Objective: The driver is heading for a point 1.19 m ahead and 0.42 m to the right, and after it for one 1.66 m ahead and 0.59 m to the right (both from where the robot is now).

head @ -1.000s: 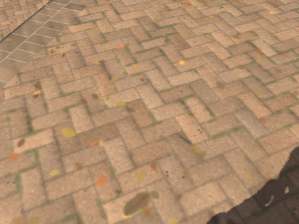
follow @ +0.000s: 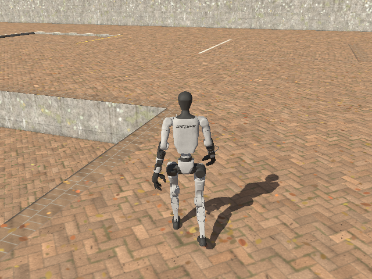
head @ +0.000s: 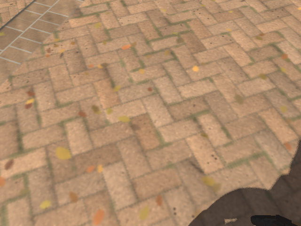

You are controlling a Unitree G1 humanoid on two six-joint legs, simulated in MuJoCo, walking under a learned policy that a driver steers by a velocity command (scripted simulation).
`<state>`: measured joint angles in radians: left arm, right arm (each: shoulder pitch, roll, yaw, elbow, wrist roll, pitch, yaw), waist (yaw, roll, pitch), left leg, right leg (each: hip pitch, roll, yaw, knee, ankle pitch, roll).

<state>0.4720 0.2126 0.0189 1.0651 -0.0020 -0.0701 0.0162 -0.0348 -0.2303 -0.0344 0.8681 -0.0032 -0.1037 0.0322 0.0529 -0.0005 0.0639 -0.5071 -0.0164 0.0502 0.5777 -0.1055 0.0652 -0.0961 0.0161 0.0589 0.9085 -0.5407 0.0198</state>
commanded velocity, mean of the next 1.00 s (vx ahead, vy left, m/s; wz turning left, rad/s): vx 0.05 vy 0.00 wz -0.03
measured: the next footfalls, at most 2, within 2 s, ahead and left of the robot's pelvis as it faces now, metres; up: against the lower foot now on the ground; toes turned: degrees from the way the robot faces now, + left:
right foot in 0.30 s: +0.16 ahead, -0.13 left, +0.00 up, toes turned -1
right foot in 1.26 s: +0.19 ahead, -0.19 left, +0.00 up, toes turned -16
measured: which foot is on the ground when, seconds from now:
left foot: down 0.00-1.00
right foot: up 0.00-0.28, down 0.30-0.98, up 1.00-1.00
